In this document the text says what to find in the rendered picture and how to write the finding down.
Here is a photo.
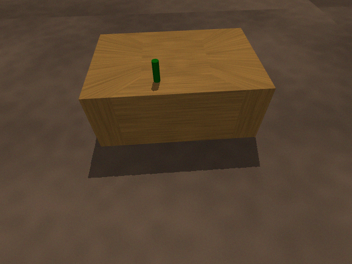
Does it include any can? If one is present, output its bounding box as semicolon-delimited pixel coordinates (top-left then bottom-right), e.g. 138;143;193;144
151;59;160;83

